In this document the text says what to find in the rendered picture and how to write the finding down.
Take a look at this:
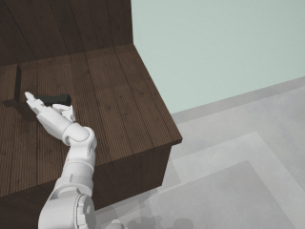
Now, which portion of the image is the tap lever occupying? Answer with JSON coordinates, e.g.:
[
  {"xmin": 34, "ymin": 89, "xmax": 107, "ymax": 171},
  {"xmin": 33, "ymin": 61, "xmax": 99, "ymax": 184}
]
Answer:
[{"xmin": 26, "ymin": 94, "xmax": 71, "ymax": 107}]

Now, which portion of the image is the left robot hand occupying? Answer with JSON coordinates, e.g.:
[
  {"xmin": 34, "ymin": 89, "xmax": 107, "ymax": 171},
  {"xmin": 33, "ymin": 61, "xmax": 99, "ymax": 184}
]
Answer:
[{"xmin": 25, "ymin": 92, "xmax": 76, "ymax": 140}]

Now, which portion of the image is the counter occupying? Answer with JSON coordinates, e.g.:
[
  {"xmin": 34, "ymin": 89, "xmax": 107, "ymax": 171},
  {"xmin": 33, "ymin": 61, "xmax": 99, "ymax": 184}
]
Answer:
[{"xmin": 0, "ymin": 0, "xmax": 183, "ymax": 229}]

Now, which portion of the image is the robot left forearm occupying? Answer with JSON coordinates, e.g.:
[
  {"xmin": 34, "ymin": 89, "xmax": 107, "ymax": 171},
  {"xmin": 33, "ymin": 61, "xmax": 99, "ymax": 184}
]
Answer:
[{"xmin": 38, "ymin": 122, "xmax": 97, "ymax": 229}]

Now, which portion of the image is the robot left shin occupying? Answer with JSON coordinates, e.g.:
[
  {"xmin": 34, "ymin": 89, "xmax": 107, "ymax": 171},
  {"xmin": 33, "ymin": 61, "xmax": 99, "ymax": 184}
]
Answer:
[{"xmin": 112, "ymin": 219, "xmax": 121, "ymax": 223}]

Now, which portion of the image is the robot left upper arm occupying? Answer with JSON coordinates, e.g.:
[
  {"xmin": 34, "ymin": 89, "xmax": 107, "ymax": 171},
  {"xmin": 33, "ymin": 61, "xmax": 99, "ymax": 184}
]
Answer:
[{"xmin": 39, "ymin": 194, "xmax": 97, "ymax": 229}]

